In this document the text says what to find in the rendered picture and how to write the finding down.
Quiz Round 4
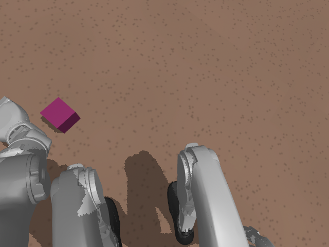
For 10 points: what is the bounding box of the right robot foot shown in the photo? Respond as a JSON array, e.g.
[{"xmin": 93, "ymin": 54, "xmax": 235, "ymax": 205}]
[{"xmin": 167, "ymin": 181, "xmax": 194, "ymax": 245}]

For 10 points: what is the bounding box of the cube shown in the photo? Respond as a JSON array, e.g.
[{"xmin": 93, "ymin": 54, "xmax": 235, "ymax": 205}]
[{"xmin": 40, "ymin": 97, "xmax": 81, "ymax": 133}]

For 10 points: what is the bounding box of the left robot arm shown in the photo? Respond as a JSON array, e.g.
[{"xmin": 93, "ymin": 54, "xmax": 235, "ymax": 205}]
[{"xmin": 0, "ymin": 121, "xmax": 52, "ymax": 247}]

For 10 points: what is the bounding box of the left robot hand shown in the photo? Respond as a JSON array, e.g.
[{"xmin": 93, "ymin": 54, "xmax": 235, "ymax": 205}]
[{"xmin": 0, "ymin": 96, "xmax": 30, "ymax": 142}]

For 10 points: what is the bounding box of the right robot hand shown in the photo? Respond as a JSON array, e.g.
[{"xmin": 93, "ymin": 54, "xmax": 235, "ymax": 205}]
[{"xmin": 243, "ymin": 226, "xmax": 275, "ymax": 247}]

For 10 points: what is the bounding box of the left robot foot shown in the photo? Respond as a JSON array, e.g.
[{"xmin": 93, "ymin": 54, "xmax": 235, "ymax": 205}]
[{"xmin": 105, "ymin": 197, "xmax": 122, "ymax": 247}]

